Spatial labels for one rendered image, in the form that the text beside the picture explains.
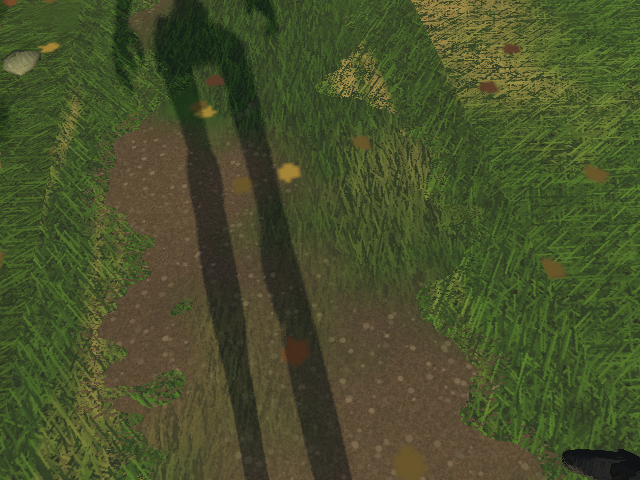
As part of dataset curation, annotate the robot right hand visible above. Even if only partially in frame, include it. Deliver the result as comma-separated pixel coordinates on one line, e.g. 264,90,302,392
562,449,640,480

